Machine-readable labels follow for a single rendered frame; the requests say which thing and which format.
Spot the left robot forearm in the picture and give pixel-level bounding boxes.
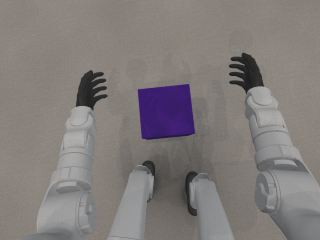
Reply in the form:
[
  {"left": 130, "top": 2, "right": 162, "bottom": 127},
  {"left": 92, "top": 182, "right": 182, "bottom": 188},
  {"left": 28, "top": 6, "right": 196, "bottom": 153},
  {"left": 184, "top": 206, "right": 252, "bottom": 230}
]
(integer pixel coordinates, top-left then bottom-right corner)
[{"left": 36, "top": 106, "right": 97, "bottom": 233}]

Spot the robot left hand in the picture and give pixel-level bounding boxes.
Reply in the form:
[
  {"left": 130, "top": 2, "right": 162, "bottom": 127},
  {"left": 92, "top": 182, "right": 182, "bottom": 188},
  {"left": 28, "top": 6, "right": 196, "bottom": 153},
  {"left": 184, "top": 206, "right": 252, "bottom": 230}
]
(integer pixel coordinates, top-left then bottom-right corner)
[{"left": 76, "top": 70, "right": 108, "bottom": 110}]

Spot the robot left shin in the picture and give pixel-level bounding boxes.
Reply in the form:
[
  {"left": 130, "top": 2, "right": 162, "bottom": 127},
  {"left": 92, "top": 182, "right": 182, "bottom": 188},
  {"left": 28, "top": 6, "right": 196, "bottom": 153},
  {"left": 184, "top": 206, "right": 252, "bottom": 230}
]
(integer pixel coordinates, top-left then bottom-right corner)
[{"left": 128, "top": 165, "right": 151, "bottom": 179}]

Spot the robot shin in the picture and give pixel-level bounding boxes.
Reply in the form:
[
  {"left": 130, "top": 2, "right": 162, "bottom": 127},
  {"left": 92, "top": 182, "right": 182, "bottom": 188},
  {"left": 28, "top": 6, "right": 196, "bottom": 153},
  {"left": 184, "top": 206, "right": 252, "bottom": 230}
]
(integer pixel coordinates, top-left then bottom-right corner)
[
  {"left": 191, "top": 173, "right": 216, "bottom": 209},
  {"left": 128, "top": 165, "right": 151, "bottom": 179}
]

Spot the robot right shin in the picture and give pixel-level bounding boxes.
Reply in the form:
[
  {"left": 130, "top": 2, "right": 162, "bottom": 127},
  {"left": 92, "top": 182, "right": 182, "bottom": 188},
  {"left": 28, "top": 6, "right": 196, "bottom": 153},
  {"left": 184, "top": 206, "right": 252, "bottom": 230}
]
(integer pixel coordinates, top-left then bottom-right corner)
[{"left": 191, "top": 173, "right": 216, "bottom": 209}]

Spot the robot right hand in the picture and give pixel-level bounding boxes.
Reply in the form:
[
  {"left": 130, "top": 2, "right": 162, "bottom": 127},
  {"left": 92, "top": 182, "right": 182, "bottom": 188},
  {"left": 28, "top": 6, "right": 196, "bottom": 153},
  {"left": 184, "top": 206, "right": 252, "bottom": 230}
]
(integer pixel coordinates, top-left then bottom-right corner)
[{"left": 229, "top": 52, "right": 264, "bottom": 94}]

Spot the right robot forearm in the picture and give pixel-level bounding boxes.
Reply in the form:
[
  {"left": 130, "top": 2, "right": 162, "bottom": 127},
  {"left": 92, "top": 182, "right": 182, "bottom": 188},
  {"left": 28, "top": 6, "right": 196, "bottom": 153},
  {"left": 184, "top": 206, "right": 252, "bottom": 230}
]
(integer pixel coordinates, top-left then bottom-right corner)
[{"left": 244, "top": 86, "right": 320, "bottom": 190}]

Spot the left robot upper arm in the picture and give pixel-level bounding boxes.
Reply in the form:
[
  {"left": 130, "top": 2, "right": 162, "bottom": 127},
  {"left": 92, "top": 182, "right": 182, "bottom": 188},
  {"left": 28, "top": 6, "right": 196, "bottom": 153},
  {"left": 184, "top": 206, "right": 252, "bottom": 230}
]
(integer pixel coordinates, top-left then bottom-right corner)
[{"left": 19, "top": 190, "right": 98, "bottom": 240}]

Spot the right robot upper arm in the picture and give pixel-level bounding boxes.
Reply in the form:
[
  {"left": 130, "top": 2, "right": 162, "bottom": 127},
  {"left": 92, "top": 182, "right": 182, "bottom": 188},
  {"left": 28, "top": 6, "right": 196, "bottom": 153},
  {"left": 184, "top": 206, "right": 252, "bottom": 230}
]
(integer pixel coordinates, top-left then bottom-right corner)
[{"left": 254, "top": 169, "right": 320, "bottom": 240}]

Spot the carton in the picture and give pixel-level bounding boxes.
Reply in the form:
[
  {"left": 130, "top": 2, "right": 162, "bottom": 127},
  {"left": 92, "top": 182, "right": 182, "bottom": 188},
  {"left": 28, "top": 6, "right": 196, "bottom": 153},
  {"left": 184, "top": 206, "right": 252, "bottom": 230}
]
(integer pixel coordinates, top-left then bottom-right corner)
[{"left": 138, "top": 84, "right": 195, "bottom": 140}]

